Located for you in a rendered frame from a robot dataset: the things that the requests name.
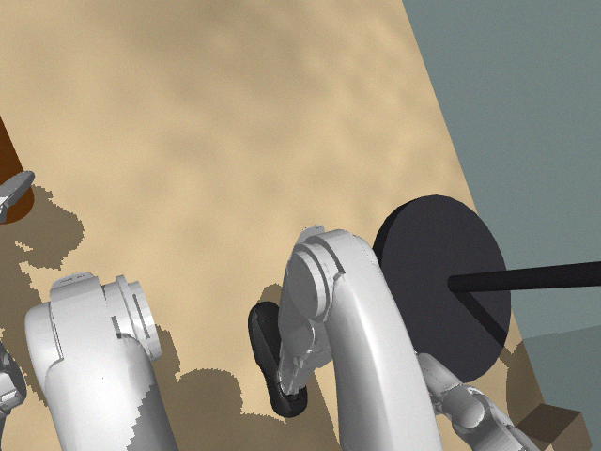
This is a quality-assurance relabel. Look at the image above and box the coat stand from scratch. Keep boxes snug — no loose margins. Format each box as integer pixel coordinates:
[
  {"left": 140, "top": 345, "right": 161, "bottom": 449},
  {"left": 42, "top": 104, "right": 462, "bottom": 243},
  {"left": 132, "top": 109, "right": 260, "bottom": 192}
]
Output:
[{"left": 372, "top": 194, "right": 601, "bottom": 383}]

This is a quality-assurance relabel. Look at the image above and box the left robot hand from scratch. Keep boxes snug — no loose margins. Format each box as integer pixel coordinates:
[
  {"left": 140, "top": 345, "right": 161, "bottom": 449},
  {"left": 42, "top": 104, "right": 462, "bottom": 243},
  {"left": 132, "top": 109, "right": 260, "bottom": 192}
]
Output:
[{"left": 0, "top": 171, "right": 35, "bottom": 223}]

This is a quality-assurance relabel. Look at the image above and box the right robot arm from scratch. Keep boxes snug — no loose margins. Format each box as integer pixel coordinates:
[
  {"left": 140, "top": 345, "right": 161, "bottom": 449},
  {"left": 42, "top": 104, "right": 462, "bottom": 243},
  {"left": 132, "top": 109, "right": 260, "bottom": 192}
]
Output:
[{"left": 441, "top": 384, "right": 540, "bottom": 451}]

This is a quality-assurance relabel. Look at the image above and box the left robot arm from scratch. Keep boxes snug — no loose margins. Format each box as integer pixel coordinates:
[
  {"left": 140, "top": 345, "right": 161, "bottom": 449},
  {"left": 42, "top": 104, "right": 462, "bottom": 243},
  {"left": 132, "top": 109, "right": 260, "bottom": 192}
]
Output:
[{"left": 0, "top": 341, "right": 27, "bottom": 451}]

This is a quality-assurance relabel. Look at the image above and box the right robot hand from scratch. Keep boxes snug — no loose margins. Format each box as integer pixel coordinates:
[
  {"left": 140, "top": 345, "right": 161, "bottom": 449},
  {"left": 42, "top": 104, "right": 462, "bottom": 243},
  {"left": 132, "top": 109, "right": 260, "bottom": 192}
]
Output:
[{"left": 415, "top": 351, "right": 464, "bottom": 416}]

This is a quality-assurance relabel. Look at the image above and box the right robot foot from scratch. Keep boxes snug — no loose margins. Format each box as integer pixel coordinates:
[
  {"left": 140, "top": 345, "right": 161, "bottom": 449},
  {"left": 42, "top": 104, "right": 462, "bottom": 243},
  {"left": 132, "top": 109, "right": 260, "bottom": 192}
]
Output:
[{"left": 248, "top": 302, "right": 308, "bottom": 418}]

